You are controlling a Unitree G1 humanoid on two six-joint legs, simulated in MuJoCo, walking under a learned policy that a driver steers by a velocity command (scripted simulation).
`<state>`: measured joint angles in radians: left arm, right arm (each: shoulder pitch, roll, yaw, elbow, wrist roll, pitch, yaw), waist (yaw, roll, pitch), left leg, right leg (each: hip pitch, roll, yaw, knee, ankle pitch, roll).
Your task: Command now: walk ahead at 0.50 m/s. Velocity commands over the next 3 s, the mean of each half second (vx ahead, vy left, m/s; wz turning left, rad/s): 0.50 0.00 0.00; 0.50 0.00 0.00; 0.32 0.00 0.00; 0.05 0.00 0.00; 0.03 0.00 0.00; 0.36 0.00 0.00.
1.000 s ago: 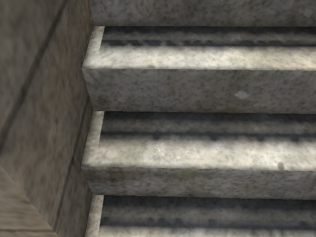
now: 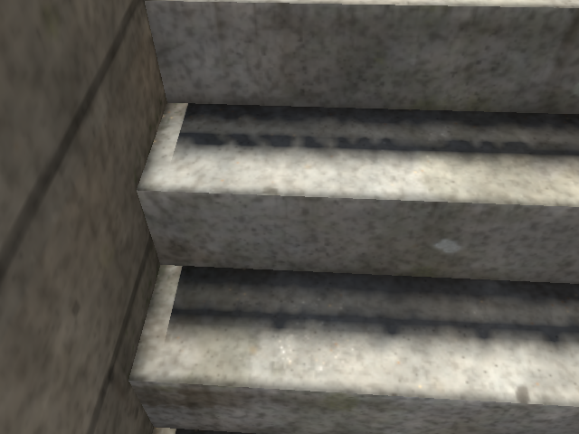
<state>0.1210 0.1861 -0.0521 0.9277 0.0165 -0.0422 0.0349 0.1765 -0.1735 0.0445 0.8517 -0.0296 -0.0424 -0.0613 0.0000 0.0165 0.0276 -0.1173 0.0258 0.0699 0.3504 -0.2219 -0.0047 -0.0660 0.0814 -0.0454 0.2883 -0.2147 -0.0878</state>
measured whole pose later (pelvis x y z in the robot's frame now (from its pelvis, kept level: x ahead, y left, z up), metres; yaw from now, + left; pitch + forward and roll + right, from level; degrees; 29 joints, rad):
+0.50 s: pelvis +0.00 +0.00 +0.00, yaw -1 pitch +0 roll +0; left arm 0.13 0.19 -0.06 0.95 0.01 -0.06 0.03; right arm 0.18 -0.19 0.05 0.86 -0.03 -0.05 -0.05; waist 0.00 0.01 0.01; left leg -0.11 0.03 0.08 0.30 -0.19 -0.01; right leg -0.06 0.08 -0.02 0.24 -0.18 -0.09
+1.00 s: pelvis +0.00 +0.00 +0.00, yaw -1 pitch +0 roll +0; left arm 0.13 0.20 -0.06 0.95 0.01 -0.07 0.03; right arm 0.17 -0.19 0.05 0.88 -0.03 -0.05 -0.05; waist 0.00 0.01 0.00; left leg -0.10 0.02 0.08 0.27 -0.18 0.00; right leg -0.06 0.08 -0.01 0.22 -0.17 -0.08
